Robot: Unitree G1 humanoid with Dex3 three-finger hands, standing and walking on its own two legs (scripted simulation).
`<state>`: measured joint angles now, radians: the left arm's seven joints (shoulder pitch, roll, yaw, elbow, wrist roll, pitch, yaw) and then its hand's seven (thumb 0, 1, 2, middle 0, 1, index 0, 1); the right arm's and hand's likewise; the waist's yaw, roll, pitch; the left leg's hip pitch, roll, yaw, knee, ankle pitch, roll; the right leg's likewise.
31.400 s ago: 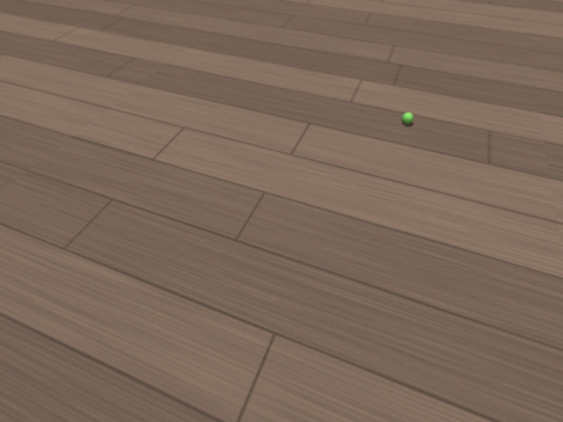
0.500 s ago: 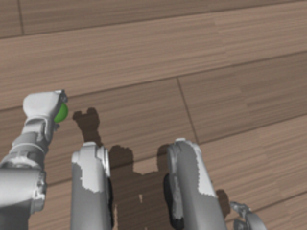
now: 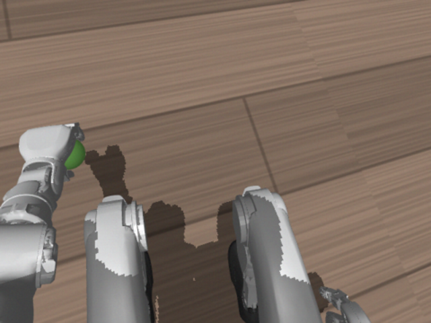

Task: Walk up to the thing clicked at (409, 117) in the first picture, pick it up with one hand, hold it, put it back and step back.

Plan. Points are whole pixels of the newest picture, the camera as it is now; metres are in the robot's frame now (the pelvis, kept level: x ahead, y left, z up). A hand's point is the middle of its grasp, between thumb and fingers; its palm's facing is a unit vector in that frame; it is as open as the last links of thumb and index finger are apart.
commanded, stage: lower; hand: left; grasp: from above
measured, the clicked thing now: (67, 153) +0.43 +0.28 -0.18
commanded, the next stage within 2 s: rest in 0.30 s
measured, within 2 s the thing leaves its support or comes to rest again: rests again in 2.00 s
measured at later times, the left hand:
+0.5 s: hand (75, 166) +0.42 +0.28 -0.23, palm faces -0.44 -0.10 -0.89, open 9.2 cm
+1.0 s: hand (84, 167) +0.42 +0.27 -0.27, palm faces -0.43 -0.14 -0.89, open 9.1 cm
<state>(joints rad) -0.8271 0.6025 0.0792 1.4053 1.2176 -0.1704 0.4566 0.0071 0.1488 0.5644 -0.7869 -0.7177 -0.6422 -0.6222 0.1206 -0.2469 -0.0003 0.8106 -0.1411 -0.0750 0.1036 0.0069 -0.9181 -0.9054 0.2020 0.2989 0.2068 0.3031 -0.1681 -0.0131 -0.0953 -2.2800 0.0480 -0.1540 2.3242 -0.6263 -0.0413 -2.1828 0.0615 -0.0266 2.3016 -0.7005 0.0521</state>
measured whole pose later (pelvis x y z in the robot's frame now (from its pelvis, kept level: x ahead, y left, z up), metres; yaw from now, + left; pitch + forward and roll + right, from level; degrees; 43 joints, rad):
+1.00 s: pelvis +0.01 +0.00 -0.06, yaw -4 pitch +28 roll -8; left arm -0.84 0.73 0.19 1.60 1.27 -0.23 0.63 0.03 0.16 0.47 -0.85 -0.60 -0.70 -0.53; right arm 0.07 -0.28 0.10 0.82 -0.26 -0.15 0.21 0.01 -0.90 -0.90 0.20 0.30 0.21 0.30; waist -0.25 -0.08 0.04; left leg -2.37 0.04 -0.26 2.54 -0.67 -0.07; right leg -2.26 0.10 -0.09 2.47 -0.72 0.06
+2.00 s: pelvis +0.01 +0.01 -0.05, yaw -8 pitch +25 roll -13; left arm -0.87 0.81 0.11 1.73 1.23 -0.21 0.77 0.04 0.18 0.41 -0.87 -0.57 -0.72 -0.50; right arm 0.02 -0.31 0.20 0.83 -0.31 -0.31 0.33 0.01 -0.91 -0.90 0.20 0.30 0.21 0.30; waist -0.28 -0.13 0.11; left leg -2.33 0.04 -0.32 2.57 -0.70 -0.05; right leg -2.19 0.12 -0.14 2.43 -0.72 0.08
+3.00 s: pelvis +0.00 +0.01 -0.05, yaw -9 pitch +23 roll -13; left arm -0.87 0.85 0.11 1.72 1.21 -0.21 0.74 0.00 -0.43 0.92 -0.10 -1.05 -0.11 -1.02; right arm 0.03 -0.33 0.23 0.81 -0.31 -0.34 0.33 0.01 -0.90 -0.90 0.20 0.30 0.21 0.30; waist -0.29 -0.14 0.14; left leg -2.32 0.04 -0.33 2.58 -0.69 -0.05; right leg -2.17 0.12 -0.15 2.43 -0.70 0.09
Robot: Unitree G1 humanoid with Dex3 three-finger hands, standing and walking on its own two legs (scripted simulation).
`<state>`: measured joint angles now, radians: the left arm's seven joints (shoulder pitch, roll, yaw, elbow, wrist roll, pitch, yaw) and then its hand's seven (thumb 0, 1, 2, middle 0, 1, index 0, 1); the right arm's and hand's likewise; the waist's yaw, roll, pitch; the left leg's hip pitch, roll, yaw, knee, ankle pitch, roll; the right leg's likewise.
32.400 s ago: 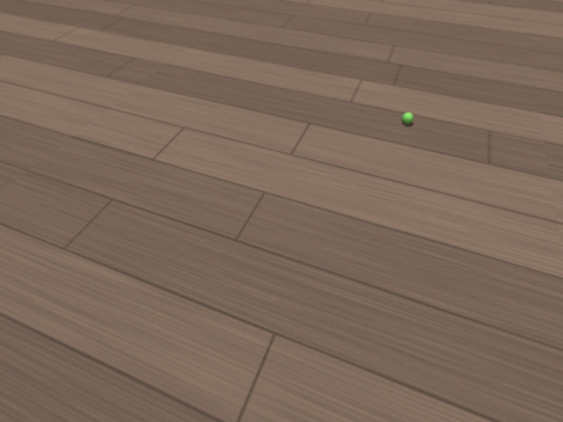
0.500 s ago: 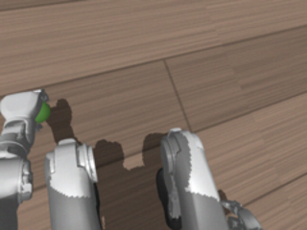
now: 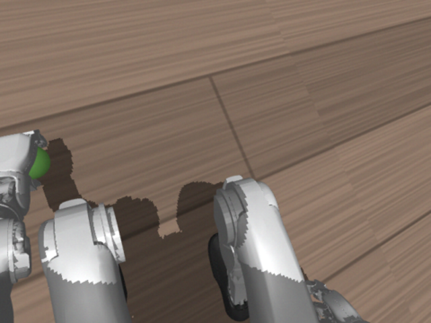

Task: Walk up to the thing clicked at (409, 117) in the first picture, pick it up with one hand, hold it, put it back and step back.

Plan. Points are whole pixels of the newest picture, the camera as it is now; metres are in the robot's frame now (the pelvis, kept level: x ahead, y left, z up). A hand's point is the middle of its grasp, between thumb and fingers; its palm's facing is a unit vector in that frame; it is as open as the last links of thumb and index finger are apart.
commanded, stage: rest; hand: left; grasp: from above
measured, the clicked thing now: (30, 162) +0.41 +0.30 -0.23
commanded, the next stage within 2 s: open in 1.02 s
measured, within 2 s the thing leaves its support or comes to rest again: rests again in 1.00 s
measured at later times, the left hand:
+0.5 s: hand (28, 170) +0.39 +0.30 -0.22, palm faces -0.41 -0.16 -0.90, open 9.1 cm
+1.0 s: hand (28, 173) +0.39 +0.31 -0.24, palm faces -0.40 -0.15 -0.90, open 9.1 cm
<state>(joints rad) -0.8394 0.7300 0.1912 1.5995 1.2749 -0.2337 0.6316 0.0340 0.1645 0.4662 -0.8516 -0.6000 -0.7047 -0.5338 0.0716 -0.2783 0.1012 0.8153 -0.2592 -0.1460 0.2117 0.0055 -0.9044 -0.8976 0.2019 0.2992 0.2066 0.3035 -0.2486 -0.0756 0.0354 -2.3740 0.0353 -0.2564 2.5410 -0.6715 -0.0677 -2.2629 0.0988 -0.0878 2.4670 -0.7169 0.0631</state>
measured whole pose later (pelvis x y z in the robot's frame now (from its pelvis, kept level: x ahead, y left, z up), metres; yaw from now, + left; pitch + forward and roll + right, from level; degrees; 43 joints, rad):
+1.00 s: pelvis +0.00 +0.01 +0.00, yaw -3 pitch +25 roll -13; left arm -0.87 0.81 0.11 1.73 1.23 -0.21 0.77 0.04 0.18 0.41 -0.87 -0.57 -0.72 -0.50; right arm 0.02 -0.31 0.20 0.83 -0.31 -0.31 0.33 0.01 -0.91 -0.90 0.20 0.30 0.21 0.30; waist -0.28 -0.13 0.11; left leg -2.33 0.04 -0.32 2.57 -0.70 -0.05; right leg -2.19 0.12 -0.14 2.43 -0.72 0.08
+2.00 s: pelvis -0.01 +0.01 +0.00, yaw -4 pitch +23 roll -13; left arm -0.87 0.85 0.11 1.72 1.21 -0.21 0.74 0.00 -0.43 0.92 -0.10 -1.05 -0.11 -1.02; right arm 0.03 -0.33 0.23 0.81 -0.31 -0.34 0.33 0.01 -0.90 -0.90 0.20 0.30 0.21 0.30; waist -0.29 -0.14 0.14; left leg -2.32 0.04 -0.33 2.58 -0.69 -0.05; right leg -2.17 0.12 -0.15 2.43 -0.70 0.09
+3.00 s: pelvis -0.02 +0.00 +0.05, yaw +3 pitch +29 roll -7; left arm -0.89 0.74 0.03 1.45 1.21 -0.26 0.33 0.00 -0.49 1.00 -0.09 -1.00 -0.09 -1.00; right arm 0.15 -0.32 0.10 0.72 -0.14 -0.06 0.13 0.01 -0.90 -0.90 0.20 0.30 0.20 0.30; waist -0.21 -0.04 -0.03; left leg -2.27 0.04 -0.20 2.36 -0.60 -0.04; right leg -2.17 0.07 -0.07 2.31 -0.65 0.05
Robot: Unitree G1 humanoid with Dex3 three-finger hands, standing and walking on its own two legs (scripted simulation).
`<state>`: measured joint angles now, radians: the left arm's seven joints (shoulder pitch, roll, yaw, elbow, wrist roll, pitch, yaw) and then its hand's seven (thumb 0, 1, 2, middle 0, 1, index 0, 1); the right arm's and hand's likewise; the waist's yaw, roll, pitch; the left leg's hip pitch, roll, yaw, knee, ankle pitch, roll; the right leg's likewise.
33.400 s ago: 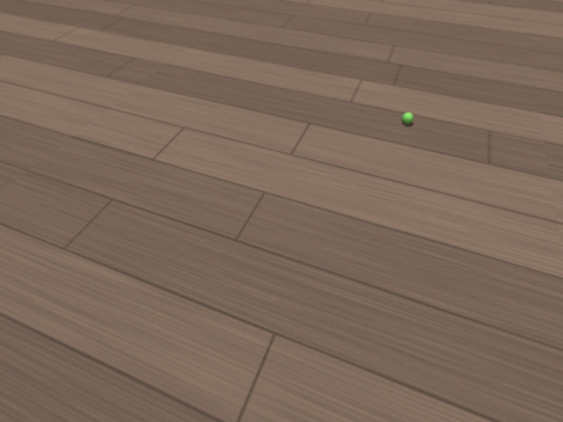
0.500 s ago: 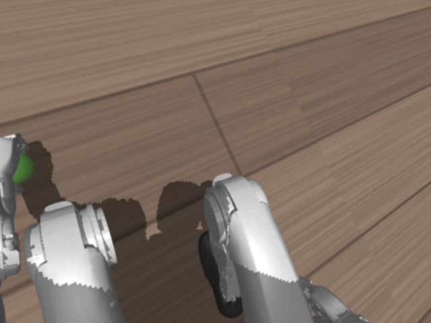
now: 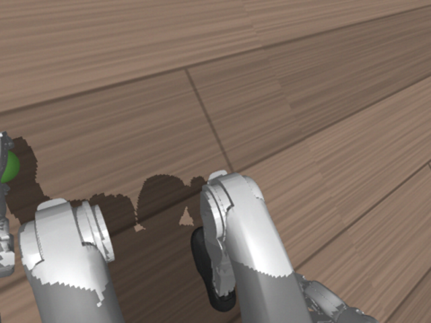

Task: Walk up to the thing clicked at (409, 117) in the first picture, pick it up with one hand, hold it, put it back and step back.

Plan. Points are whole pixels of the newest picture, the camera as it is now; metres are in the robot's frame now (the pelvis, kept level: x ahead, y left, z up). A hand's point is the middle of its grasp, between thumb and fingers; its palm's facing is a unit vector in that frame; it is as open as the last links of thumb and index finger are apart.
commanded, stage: rest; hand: left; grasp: from above
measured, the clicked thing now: out of the picture +0.39 +0.32 -0.26
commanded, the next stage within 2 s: open in 0.02 s
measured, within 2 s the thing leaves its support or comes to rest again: neither
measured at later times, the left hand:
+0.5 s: hand out of the picture +0.38 +0.32 -0.25, palm faces -0.39 -0.18 -0.90, open 11.9 cm
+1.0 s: hand out of the picture +0.38 +0.32 -0.25, palm faces -0.40 -0.18 -0.90, open 13.7 cm
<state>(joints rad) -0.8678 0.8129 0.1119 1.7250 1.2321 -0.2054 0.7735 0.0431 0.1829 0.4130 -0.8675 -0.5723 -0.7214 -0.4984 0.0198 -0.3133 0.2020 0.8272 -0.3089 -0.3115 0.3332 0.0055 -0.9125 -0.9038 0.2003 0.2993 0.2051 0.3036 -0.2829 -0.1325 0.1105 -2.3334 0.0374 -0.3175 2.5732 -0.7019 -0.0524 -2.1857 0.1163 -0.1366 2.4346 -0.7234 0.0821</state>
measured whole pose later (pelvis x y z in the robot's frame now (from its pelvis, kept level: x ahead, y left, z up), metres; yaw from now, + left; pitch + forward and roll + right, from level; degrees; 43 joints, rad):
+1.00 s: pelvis -0.01 +0.00 +0.00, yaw -1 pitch +23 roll -13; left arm -0.87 0.85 0.11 1.72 1.21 -0.21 0.74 0.00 -0.43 0.92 -0.10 -1.05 -0.11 -1.02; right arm 0.03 -0.33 0.23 0.81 -0.31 -0.34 0.33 0.01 -0.90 -0.90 0.20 0.30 0.21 0.30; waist -0.29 -0.14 0.14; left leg -2.32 0.04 -0.33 2.58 -0.69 -0.05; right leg -2.17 0.12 -0.15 2.43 -0.70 0.09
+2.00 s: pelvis -0.02 -0.02 +0.04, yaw +6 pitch +29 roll -7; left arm -0.89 0.74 0.03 1.45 1.21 -0.26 0.33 0.00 -0.49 1.00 -0.09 -1.00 -0.09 -1.00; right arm 0.15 -0.32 0.10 0.72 -0.14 -0.06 0.13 0.01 -0.90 -0.90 0.20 0.30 0.20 0.30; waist -0.21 -0.04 -0.03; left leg -2.27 0.04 -0.20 2.36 -0.60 -0.04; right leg -2.17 0.07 -0.07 2.31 -0.65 0.05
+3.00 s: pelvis +0.02 -0.01 +0.29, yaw +13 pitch +24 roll -4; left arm 0.14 0.32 0.01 0.13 0.13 0.29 0.07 0.01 0.89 0.90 -0.21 -0.31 -0.21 -0.30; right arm 0.09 -0.22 0.01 0.55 0.03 -0.10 -0.05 0.01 -0.91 -0.90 0.20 0.30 0.21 0.30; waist -0.03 0.03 -0.19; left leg -1.44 0.05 -0.09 1.59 -0.58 -0.03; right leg -1.35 0.01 -0.04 1.56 -0.63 0.03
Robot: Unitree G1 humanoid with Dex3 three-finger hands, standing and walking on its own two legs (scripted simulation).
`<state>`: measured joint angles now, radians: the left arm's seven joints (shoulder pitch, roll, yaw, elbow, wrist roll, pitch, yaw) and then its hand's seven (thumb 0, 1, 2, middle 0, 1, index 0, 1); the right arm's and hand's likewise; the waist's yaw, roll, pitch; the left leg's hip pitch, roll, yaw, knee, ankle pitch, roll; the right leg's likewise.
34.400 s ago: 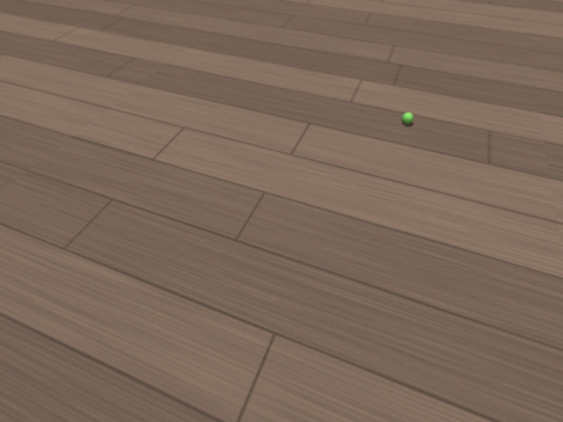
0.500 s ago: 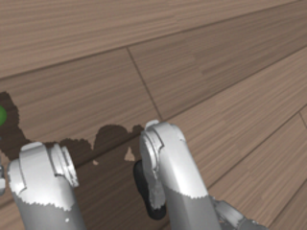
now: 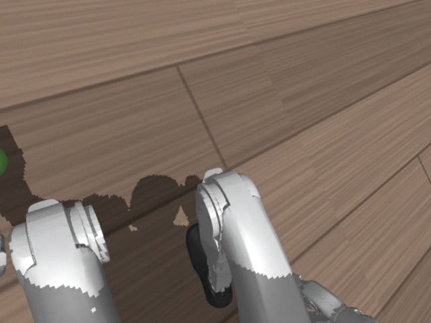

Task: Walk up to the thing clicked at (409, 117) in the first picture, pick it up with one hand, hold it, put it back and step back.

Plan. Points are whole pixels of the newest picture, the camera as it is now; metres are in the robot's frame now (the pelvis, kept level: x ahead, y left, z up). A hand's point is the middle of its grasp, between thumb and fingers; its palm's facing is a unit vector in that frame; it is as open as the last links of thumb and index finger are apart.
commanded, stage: open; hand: left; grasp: from above
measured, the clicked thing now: out of the picture +0.41 +0.32 -0.26
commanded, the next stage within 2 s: withdraw in 0.02 s
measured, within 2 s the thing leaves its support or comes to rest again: neither
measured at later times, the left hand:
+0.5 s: hand out of the picture +0.40 +0.34 -0.16, palm faces -0.24 -0.11 -0.96, open 13.9 cm
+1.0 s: hand out of the picture +0.37 +0.34 -0.11, palm faces -0.49 -0.14 -0.86, open 14.0 cm
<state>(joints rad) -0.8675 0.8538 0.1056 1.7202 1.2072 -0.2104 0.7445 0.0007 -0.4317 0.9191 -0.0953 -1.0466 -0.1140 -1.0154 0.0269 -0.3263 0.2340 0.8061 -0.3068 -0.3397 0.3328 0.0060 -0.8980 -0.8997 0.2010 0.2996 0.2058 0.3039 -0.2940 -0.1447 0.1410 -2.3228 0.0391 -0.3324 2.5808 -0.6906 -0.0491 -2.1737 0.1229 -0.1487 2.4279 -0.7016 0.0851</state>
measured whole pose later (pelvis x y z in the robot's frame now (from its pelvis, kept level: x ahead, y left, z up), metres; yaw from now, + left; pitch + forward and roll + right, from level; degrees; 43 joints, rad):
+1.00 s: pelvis -0.01 -0.02 +0.04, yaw +7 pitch +29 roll -7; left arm -0.89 0.74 0.03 1.45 1.21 -0.26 0.33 0.00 -0.49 1.00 -0.09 -1.00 -0.09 -1.00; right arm 0.15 -0.32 0.10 0.72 -0.14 -0.06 0.13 0.01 -0.90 -0.90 0.20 0.30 0.20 0.30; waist -0.21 -0.04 -0.03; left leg -2.27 0.04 -0.20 2.36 -0.60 -0.04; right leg -2.17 0.07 -0.07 2.31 -0.65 0.05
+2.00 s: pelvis +0.02 -0.01 +0.29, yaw +14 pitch +24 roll -4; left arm 0.14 0.32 0.01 0.13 0.13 0.29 0.07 0.01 0.89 0.90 -0.21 -0.31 -0.21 -0.30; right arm 0.09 -0.22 0.01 0.55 0.03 -0.10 -0.05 0.01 -0.91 -0.90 0.20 0.30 0.21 0.30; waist -0.03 0.03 -0.19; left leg -1.44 0.05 -0.09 1.59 -0.58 -0.03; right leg -1.35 0.01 -0.04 1.56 -0.63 0.03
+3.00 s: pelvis +0.08 +0.01 +0.42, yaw +17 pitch +9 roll -3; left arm 0.49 0.22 0.04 -0.12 -0.05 0.46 0.02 0.01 0.91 0.90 -0.20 -0.30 -0.20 -0.30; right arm 0.30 -0.21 0.04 0.55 0.00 -0.24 -0.19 0.02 -0.90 -0.90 0.20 0.30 0.21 0.30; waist -0.04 0.04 -0.16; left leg -0.71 0.05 -0.07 1.01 -0.46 -0.03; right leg -0.61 -0.01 -0.05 0.94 -0.49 0.02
